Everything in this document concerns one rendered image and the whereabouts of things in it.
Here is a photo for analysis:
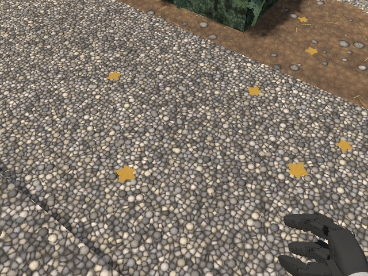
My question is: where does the right robot hand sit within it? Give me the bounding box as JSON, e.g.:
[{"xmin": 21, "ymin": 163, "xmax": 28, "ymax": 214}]
[{"xmin": 278, "ymin": 212, "xmax": 368, "ymax": 276}]

